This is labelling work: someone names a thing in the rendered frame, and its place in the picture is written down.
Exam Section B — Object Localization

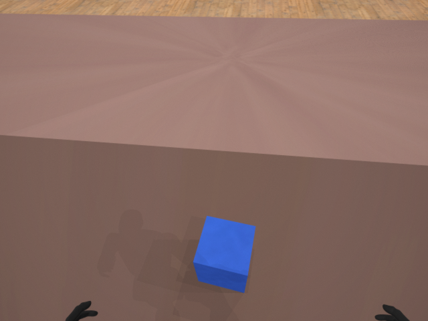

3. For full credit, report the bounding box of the robot right hand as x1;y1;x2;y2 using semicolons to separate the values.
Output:
375;304;409;321

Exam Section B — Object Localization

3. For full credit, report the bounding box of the robot left hand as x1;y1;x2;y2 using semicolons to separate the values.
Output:
66;301;98;321

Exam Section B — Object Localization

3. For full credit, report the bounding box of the carton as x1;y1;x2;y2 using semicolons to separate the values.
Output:
193;216;255;293

